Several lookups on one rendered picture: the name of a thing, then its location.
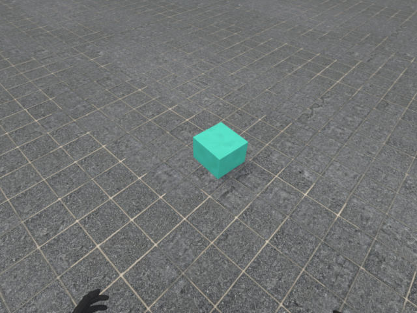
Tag carton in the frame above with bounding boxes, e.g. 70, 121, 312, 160
193, 122, 248, 179

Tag robot left hand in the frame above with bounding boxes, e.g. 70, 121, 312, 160
72, 289, 109, 313

